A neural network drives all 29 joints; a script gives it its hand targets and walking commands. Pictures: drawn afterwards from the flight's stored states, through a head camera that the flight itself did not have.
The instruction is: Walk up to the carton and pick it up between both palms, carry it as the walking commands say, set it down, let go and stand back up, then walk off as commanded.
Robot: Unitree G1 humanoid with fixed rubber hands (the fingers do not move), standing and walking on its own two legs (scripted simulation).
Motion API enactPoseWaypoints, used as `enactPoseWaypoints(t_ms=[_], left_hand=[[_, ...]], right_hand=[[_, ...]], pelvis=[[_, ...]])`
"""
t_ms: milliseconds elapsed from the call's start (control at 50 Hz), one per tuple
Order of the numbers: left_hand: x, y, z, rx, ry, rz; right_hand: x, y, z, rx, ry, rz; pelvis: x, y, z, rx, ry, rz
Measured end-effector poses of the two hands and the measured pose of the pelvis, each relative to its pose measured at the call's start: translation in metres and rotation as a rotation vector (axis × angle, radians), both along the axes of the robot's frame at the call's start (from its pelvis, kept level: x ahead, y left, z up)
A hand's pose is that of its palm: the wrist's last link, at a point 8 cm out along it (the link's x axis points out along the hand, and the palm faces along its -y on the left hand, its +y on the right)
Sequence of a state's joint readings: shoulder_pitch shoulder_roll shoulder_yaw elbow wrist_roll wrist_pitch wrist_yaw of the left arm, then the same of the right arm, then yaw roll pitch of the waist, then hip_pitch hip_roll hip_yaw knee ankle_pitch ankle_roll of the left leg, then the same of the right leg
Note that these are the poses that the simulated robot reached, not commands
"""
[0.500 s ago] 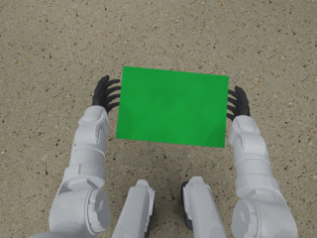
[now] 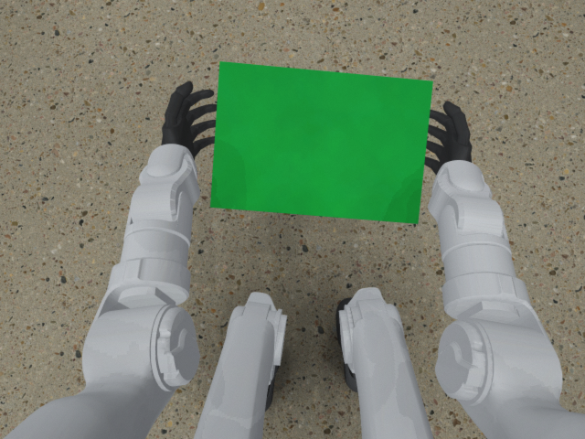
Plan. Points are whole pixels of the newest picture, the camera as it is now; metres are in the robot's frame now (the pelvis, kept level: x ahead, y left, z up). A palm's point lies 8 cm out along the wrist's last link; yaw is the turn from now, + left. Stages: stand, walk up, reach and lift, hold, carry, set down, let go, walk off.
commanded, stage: set down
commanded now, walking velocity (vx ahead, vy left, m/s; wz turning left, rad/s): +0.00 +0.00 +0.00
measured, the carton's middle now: (314, 152) +0.51 -0.01 -0.17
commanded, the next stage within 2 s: none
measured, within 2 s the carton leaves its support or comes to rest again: neither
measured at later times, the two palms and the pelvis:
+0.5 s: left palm (200, 151) +0.51 +0.16 -0.17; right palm (426, 167) +0.49 -0.19 -0.19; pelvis -0.01 +0.00 -0.07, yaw +0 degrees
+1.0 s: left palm (213, 161) +0.52 +0.17 -0.26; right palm (409, 170) +0.50 -0.18 -0.27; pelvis -0.01 +0.00 -0.12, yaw +1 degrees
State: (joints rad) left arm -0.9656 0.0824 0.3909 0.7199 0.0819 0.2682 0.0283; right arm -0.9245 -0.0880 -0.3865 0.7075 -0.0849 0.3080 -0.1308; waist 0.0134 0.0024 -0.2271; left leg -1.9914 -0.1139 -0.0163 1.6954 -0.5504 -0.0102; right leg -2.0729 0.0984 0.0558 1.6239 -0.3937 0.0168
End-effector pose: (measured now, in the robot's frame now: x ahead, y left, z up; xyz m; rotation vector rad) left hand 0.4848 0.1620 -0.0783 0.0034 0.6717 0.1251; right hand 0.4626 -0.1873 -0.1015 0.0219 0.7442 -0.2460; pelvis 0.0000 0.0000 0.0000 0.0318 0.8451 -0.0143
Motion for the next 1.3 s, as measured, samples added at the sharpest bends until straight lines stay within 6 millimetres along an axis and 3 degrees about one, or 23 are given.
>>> enactPoseWaypoints(t_ms=[780, 1040, 1300], left_hand=[[0.040, 0.005, -0.138, 0.027, 0.024, -0.040], [0.038, 0.010, -0.186, 0.030, 0.064, -0.049], [0.047, 0.013, -0.210, 0.046, 0.082, -0.072]], right_hand=[[0.034, 0.005, -0.141, -0.032, 0.026, 0.023], [0.043, 0.007, -0.173, -0.050, 0.065, 0.051], [0.043, 0.009, -0.202, -0.045, 0.082, 0.064]], pelvis=[[-0.013, 0.005, -0.104, -0.016, -0.013, 0.032], [-0.009, 0.004, -0.123, -0.036, -0.065, 0.051], [-0.006, 0.006, -0.137, -0.043, -0.116, 0.072]])
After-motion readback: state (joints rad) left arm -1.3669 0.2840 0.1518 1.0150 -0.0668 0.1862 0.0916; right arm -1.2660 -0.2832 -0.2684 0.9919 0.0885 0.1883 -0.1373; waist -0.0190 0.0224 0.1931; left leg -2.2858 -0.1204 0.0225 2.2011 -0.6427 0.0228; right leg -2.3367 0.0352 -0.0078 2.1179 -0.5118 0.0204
